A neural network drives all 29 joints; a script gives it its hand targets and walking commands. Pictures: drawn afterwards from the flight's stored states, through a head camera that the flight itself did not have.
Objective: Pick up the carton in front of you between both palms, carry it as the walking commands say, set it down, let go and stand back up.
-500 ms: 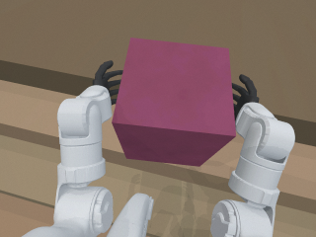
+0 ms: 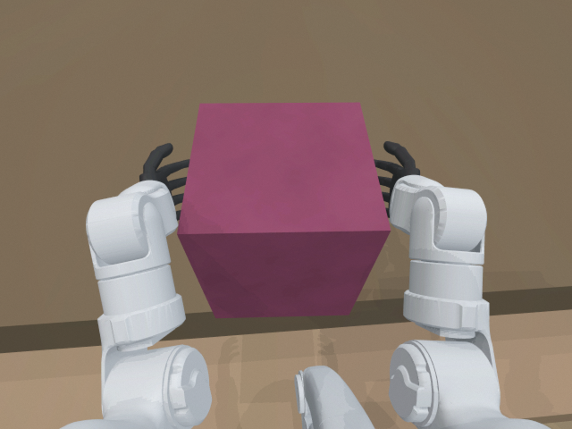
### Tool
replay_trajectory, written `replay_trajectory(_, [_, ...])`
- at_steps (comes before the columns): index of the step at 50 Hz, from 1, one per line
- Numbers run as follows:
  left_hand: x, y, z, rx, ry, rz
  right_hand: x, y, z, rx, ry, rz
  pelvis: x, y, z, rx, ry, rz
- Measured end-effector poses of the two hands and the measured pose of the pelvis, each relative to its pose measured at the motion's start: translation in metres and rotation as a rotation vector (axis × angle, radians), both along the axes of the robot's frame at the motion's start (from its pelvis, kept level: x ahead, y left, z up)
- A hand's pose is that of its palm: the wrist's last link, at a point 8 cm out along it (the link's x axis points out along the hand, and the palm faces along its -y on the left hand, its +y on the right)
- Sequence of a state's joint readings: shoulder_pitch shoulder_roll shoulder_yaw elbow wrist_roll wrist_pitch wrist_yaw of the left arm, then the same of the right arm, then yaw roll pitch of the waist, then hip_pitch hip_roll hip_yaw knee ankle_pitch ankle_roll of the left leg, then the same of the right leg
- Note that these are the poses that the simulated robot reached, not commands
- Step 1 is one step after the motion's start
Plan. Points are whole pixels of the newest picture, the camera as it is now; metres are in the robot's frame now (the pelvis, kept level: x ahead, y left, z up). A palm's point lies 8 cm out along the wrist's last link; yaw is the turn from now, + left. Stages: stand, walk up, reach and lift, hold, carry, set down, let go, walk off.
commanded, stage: carry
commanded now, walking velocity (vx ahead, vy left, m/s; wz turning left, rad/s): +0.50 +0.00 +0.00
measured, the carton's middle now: (281, 219) +0.39 -0.03 +0.08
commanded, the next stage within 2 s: none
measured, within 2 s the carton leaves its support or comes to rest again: neither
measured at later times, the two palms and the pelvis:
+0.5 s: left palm out of the picture +0.64 +0.17 +0.32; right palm out of the picture +0.67 -0.13 +0.32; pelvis +0.30 -0.04 +0.18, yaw +1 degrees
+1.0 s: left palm out of the picture +1.00 +0.17 +0.51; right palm out of the picture +0.97 -0.12 +0.52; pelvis +0.62 +0.06 +0.35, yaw -1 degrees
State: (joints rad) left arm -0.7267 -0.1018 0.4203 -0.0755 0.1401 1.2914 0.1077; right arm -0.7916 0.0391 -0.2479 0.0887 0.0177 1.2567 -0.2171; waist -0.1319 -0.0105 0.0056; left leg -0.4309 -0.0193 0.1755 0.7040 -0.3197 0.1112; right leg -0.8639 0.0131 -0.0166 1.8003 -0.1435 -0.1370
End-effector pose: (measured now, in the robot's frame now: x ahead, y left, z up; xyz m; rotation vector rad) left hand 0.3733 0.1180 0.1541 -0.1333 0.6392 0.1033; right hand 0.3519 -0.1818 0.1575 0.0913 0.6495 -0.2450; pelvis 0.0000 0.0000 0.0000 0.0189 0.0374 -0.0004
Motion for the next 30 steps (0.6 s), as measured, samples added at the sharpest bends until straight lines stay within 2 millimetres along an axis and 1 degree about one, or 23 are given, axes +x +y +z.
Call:
replay_trajectory(4, [0.041,0.016,0.039,-0.001,-0.088,0.023,0.054,0.017,0.05,-0.025,-0.092,0.049,0.047,-0.008,0.018,-0.018,0.018,0.006])
replay_trajectory(7, [0.074,0.02,0.056,-0.023,-0.102,0.032,0.091,0.021,0.075,-0.053,-0.107,0.065,0.087,-0.017,0.029,-0.049,0.007,0.019])
replay_trajectory(10, [0.112,0.022,0.066,-0.025,-0.075,0.05,0.133,0.022,0.088,-0.061,-0.085,0.081,0.129,-0.026,0.041,-0.089,0.016,0.017])
replay_trajectory(13, [0.152,0.024,0.074,-0.006,-0.034,0.074,0.183,0.025,0.093,-0.031,-0.049,0.104,0.17,-0.035,0.056,-0.117,0.045,0.011])
replay_trajectory(16, [0.181,0.03,0.083,0.03,0.033,0.136,0.231,0.032,0.096,0.005,0.011,0.151,0.207,-0.047,0.084,-0.115,0.047,0.011])
replay_trajectory(17, [0.189,0.033,0.088,0.042,0.047,0.151,0.245,0.034,0.099,0.019,0.023,0.164,0.216,-0.048,0.095,-0.118,0.04,0.009])
replay_trajectory(19, [0.202,0.037,0.1,0.067,0.073,0.168,0.266,0.039,0.105,0.056,0.044,0.177,0.234,-0.046,0.117,-0.12,0.03,0.011])
replay_trajectory(21, [0.217,0.042,0.118,0.074,0.083,0.184,0.283,0.044,0.118,0.079,0.054,0.179,0.255,-0.043,0.141,-0.108,0.019,0.015])
replay_trajectory(24, [0.249,0.047,0.155,0.07,0.049,0.192,0.311,0.049,0.15,0.076,0.02,0.182,0.29,-0.04,0.173,-0.073,0.006,0.023])
replay_trajectory(26, [0.278,0.048,0.184,0.082,0.001,0.183,0.335,0.049,0.173,0.076,-0.027,0.181,0.316,-0.035,0.187,-0.052,0.008,0.025])
replay_trajectory(28, [0.308,0.049,0.213,0.102,-0.051,0.17,0.361,0.05,0.195,0.081,-0.078,0.178,0.343,-0.026,0.197,-0.033,0.011,0.018])
replay_trajectory(30, [0.341,0.05,0.237,0.112,-0.085,0.14,0.388,0.052,0.213,0.084,-0.109,0.17,0.372,-0.015,0.205,-0.008,0.008,0.01])
